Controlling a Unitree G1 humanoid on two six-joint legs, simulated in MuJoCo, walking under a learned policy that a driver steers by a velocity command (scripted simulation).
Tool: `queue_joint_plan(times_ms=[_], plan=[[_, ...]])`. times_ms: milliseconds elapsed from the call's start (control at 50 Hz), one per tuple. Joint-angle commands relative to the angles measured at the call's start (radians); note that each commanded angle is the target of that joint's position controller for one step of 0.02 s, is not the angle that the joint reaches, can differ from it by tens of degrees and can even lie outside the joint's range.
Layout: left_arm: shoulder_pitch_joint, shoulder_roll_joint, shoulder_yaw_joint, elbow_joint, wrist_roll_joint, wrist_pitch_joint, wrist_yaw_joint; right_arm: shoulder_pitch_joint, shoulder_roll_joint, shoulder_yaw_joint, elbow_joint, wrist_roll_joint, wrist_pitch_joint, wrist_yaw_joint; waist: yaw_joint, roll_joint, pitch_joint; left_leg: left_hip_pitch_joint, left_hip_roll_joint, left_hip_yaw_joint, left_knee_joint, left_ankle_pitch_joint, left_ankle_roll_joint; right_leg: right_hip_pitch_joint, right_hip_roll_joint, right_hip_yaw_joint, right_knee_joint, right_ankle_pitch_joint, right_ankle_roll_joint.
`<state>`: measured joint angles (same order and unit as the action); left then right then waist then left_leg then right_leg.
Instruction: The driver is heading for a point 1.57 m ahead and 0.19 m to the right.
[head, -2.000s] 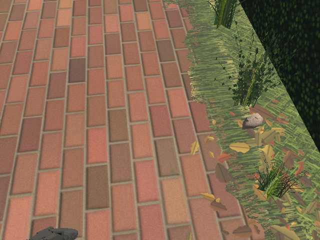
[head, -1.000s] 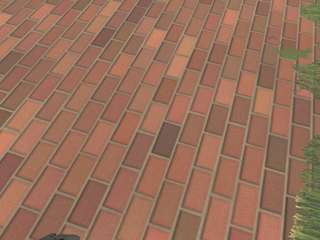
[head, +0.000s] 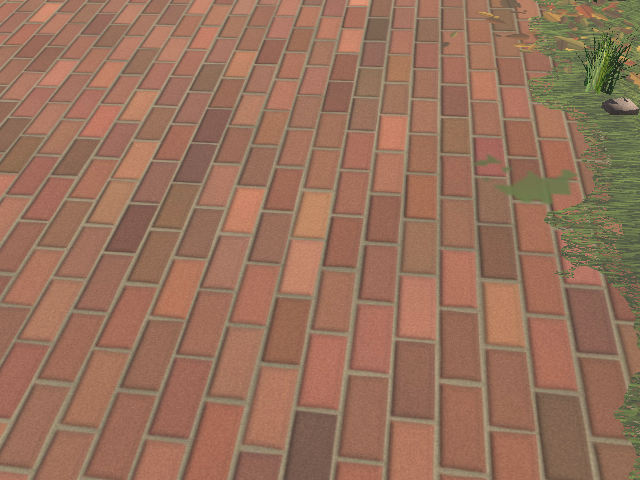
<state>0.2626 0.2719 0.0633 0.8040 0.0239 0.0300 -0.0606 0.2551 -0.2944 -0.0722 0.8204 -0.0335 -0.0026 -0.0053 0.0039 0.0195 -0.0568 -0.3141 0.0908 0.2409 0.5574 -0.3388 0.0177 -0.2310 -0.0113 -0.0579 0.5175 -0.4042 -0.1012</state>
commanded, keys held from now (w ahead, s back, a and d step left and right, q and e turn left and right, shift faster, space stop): w+e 0.40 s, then w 0.16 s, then w+q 0.16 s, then q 0.28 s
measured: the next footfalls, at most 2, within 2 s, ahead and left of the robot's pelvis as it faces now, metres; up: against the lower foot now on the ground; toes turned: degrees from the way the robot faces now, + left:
left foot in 0.44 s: +0.36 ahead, +0.06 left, +0.00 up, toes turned -16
right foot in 0.88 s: +0.53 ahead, -0.21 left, +0.00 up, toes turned -13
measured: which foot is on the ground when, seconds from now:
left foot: up 0.00-0.42, down 0.44-0.88, up 0.90-1.00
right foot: down 0.00-0.44, up 0.46-0.86, down 0.88-1.00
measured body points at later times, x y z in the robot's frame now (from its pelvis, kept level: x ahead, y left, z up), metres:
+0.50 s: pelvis +0.22 -0.01 -0.01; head +0.25 -0.01 +0.44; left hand +0.28 +0.27 -0.14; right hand +0.34 -0.30 -0.10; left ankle +0.32 +0.07 -0.73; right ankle +0.01 -0.08 -0.67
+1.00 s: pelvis +0.43 -0.10 +0.00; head +0.46 -0.12 +0.45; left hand +0.65 +0.10 -0.10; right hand +0.39 -0.36 -0.15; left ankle +0.36 +0.04 -0.66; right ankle +0.49 -0.20 -0.73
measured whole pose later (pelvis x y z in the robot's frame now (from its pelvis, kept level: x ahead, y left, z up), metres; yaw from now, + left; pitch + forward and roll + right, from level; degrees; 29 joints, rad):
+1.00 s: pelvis +0.43 -0.10 +0.00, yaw -9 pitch +0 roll +1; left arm 0.09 0.21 0.01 0.75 0.02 -0.05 0.02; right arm 0.34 -0.26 -0.07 0.88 -0.01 0.00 -0.01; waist -0.06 0.02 0.08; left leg -0.36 -0.04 -0.02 1.08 -0.51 0.03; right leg -0.38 -0.02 -0.08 0.53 -0.16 -0.04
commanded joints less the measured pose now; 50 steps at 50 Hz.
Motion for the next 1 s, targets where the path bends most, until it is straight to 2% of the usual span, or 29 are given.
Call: queue_joint_plan(times_ms=[20, 40, 60, 80, 120, 200, 300, 340, 380, 400, 420, 440, 460, 480, 500, 520, 560, 600, 660, 720, 740, 820, 860, 880, 900, 920, 940, 960, 1000], plan=[[0.206, 0.234, 0.046, -0.01, 0.004, -0.018, 0.039, -0.177, 0.006, 0.009, -0.154, -0.016, 0.0, 0.013, 0.099, -0.28, 0.179, -0.615, -0.097, -0.141, 0.371, -0.212, -0.031, 0.205, -0.368, 0.756, -0.454, -0.563, -0.187], [0.152, 0.211, 0.047, -0.01, 0.006, -0.014, 0.062, -0.243, -0.064, -0.003, -0.178, -0.013, -0.016, 0.023, 0.082, -0.182, 0.239, -0.617, -0.028, -0.244, 0.401, -0.064, -0.035, 0.131, -0.347, 0.707, -0.493, -0.52, -0.192], [0.102, 0.188, 0.038, -0.018, -0.005, -0.023, 0.066, -0.193, -0.095, -0.013, -0.154, 0.0, -0.03, 0.035, 0.032, -0.167, 0.226, -0.561, -0.019, -0.253, 0.373, 0.045, -0.042, 0.121, -0.288, 0.603, -0.476, -0.361, -0.162], [0.081, 0.175, 0.037, -0.021, -0.011, -0.037, 0.06, -0.146, -0.101, -0.015, -0.12, -0.005, -0.037, 0.039, 0.011, -0.143, 0.197, -0.503, -0.019, -0.249, 0.347, 0.1, -0.05, 0.142, -0.227, 0.503, -0.454, -0.187, -0.133], [0.099, 0.142, 0.029, -0.014, -0.019, -0.066, 0.056, -0.11, -0.089, -0.016, -0.088, -0.021, -0.035, 0.042, 0.011, -0.101, 0.128, -0.437, -0.031, -0.233, 0.366, 0.178, -0.054, 0.183, -0.166, 0.39, -0.412, 0.052, -0.112], [0.195, 0.14, 0.035, 0.02, -0.022, -0.087, 0.052, -0.202, -0.049, -0.002, -0.122, -0.009, -0.023, 0.039, 0.044, -0.102, 0.117, -0.464, -0.039, -0.228, 0.304, 0.225, -0.065, 0.235, -0.152, 0.366, -0.371, 0.233, -0.126], [0.26, 0.146, 0.039, 0.041, -0.012, -0.086, 0.064, -0.35, -0.036, 0.015, -0.179, 0.004, -0.034, 0.047, 0.095, -0.13, 0.14, -0.405, -0.066, -0.224, 0.121, 0.244, -0.07, 0.246, -0.145, 0.371, -0.296, 0.424, -0.128], [0.253, 0.162, 0.043, 0.039, -0.009, -0.086, 0.071, -0.357, -0.047, 0.016, -0.194, 0.009, -0.041, 0.047, 0.087, -0.139, 0.136, -0.336, -0.074, -0.228, 0.066, 0.223, -0.049, 0.242, -0.157, 0.394, -0.256, 0.512, -0.113], [0.196, 0.179, 0.048, 0.024, -0.007, -0.087, 0.073, -0.27, -0.067, 0.012, -0.18, 0.014, -0.05, 0.038, 0.035, -0.143, 0.116, -0.161, -0.094, -0.228, 0.006, 0.196, -0.021, 0.185, -0.158, 0.407, -0.209, 0.6, -0.076], [0.162, 0.193, 0.052, 0.015, -0.008, -0.09, 0.071, -0.176, -0.086, 0.003, -0.153, 0.016, -0.056, 0.026, -0.01, -0.136, 0.081, -0.012, -0.123, -0.215, -0.022, 0.163, -0.004, 0.142, -0.139, 0.4, -0.132, 0.714, -0.055], [0.147, 0.188, 0.05, 0.017, -0.012, -0.095, 0.066, -0.028, -0.112, -0.01, -0.107, 0.011, -0.066, 0.011, -0.077, -0.083, 0.002, 0.181, -0.123, -0.207, -0.077, 0.187, 0.021, 0.109, -0.082, 0.344, 0.042, 0.773, -0.031], [0.156, 0.136, 0.036, 0.004, -0.017, -0.101, 0.059, 0.13, -0.175, -0.025, -0.087, -0.011, -0.078, -0.006, -0.135, 0.012, -0.127, 0.409, 0.043, -0.372, -0.114, 0.02, 0.064, -0.007, -0.007, 0.28, 0.314, 0.593, -0.009], [0.261, 0.02, 0.011, -0.029, -0.046, -0.102, 0.057, 0.182, -0.28, -0.044, -0.088, -0.035, -0.074, -0.01, -0.086, 0.281, -0.256, 0.633, 0.324, -0.873, -0.243, -0.198, 0.164, -0.298, 0.157, 0.185, 0.615, -0.047, 0.029], [0.267, 0.09, 0.017, -0.002, -0.015, -0.096, 0.061, 0.126, -0.224, -0.036, -0.082, -0.014, -0.063, -0.004, -0.053, 0.22, -0.191, 0.528, 0.333, -1.044, -0.328, -0.278, 0.195, -0.383, 0.105, 0.211, 0.729, -0.091, 0.01], [0.212, 0.104, 0.021, 0.008, -0.005, -0.092, 0.056, 0.044, -0.137, -0.016, -0.093, -0.006, -0.062, 0.0, -0.029, 0.095, -0.043, 0.389, 0.297, -0.889, -0.33, -0.267, 0.188, -0.392, 0.052, 0.206, 0.743, -0.001, 0.004], [0.145, 0.093, 0.015, 0.003, 0.0, -0.092, 0.048, 0.004, -0.08, -0.003, -0.088, -0.003, -0.067, 0.005, -0.028, 0.023, 0.032, 0.288, 0.24, -0.736, -0.334, -0.129, 0.177, -0.374, 0.019, 0.19, 0.698, 0.062, 0.007], [0.105, 0.075, 0.011, -0.006, 0.016, -0.079, 0.034, 0.004, -0.044, 0.012, -0.058, 0.0, -0.078, 0.005, -0.005, 0.074, 0.074, 0.195, 0.152, -0.54, -0.359, 0.107, 0.145, -0.324, -0.009, 0.175, 0.623, 0.092, 0.02], [0.098, 0.065, 0.006, -0.009, 0.023, -0.069, 0.026, 0.051, -0.052, 0.012, -0.021, 0.012, -0.098, 0.015, 0.009, 0.094, 0.062, 0.191, 0.139, -0.489, -0.351, 0.327, 0.174, -0.311, -0.005, 0.153, 0.586, 0.087, 0.035], [-0.024, 0.046, -0.009, -0.051, 0.03, -0.068, 0.017, 0.083, -0.063, 0.01, 0.012, 0.028, -0.104, 0.02, 0.009, 0.075, 0.088, 0.196, 0.119, -0.436, -0.388, 0.394, 0.206, -0.375, -0.046, 0.079, 0.443, 0.149, 0.073], [-0.168, 0.011, -0.034, -0.095, 0.017, -0.075, 0.008, 0.111, -0.076, 0.004, 0.035, 0.028, -0.092, 0.019, -0.018, 0.079, 0.112, 0.132, 0.069, -0.378, -0.398, 0.387, 0.191, -0.301, -0.037, 0.035, 0.222, 0.25, 0.107], [-0.19, 0.011, -0.038, -0.099, 0.012, -0.077, 0.01, 0.118, -0.085, 0.001, 0.041, 0.026, -0.089, 0.019, -0.021, 0.077, 0.12, 0.119, 0.065, -0.369, -0.379, 0.468, 0.183, -0.262, -0.02, 0.022, 0.168, 0.271, 0.113], [-0.185, 0.042, -0.033, -0.096, 0.004, -0.093, 0.043, 0.153, -0.113, -0.009, 0.065, 0.031, -0.074, 0.016, -0.017, 0.075, 0.071, 0.179, 0.065, -0.392, -0.22, 0.751, 0.126, -0.136, 0.029, 0.034, 0.056, 0.343, 0.099], [-0.064, 0.081, -0.018, -0.056, 0.017, -0.109, 0.063, 0.127, -0.111, -0.012, 0.056, 0.044, -0.067, 0.011, 0.039, 0.039, 0.018, 0.158, 0.005, -0.385, -0.047, 0.721, 0.078, 0.053, 0.031, 0.044, -0.083, 0.436, 0.07], [0.032, 0.14, -0.002, -0.042, 0.035, -0.121, 0.075, 0.122, -0.081, -0.005, 0.032, 0.053, -0.069, 0.008, 0.073, -0.028, -0.065, 0.055, -0.052, -0.359, 0.132, 0.512, 0.049, 0.237, -0.101, 0.144, -0.079, 0.595, 0.039], [0.108, 0.219, 0.012, -0.057, 0.046, -0.117, 0.08, 0.215, 0.019, 0.014, 0.001, 0.062, -0.064, -0.003, 0.055, -0.231, -0.217, -0.134, -0.154, -0.276, 0.413, -0.159, 0.024, 0.48, -0.424, 0.386, -0.002, 1.014, -0.041], [0.104, 0.22, 0.024, -0.06, 0.0, -0.09, 0.077, 0.283, -0.036, -0.001, 0.022, 0.06, -0.036, -0.024, 0.057, -0.265, -0.307, -0.197, -0.182, -0.262, 0.597, -0.342, 0.03, 0.459, -0.491, 0.505, -0.036, 1.043, -0.144], [0.047, 0.139, 0.005, -0.078, -0.013, -0.079, 0.078, 0.253, -0.069, -0.014, 0.039, 0.033, -0.014, -0.026, 0.032, -0.139, -0.205, -0.223, -0.128, -0.293, 0.653, -0.286, 0.029, 0.35, -0.426, 0.432, -0.08, 0.897, -0.134], [-0.027, 0.078, -0.014, -0.086, -0.01, -0.077, 0.083, 0.192, -0.058, -0.016, 0.03, 0.023, -0.005, -0.015, 0.011, -0.121, -0.092, -0.24, -0.101, -0.285, 0.643, -0.215, 0.019, 0.245, -0.364, 0.339, -0.121, 0.816, -0.107], [-0.073, 0.049, -0.024, -0.083, -0.006, -0.078, 0.094, 0.148, -0.039, -0.021, 0.015, 0.012, 0.018, 0.004, -0.021, -0.161, -0.005, -0.199, -0.068, -0.275, 0.614, -0.122, -0.011, 0.103, -0.298, 0.204, -0.181, 0.807, -0.081]])
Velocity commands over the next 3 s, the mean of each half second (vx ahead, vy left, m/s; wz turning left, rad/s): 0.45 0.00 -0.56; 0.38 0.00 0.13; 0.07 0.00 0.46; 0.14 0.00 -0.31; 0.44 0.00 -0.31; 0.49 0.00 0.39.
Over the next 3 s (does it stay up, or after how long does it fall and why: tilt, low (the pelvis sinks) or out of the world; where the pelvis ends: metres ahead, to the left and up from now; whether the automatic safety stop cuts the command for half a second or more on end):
stays up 0.99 -0.19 0.01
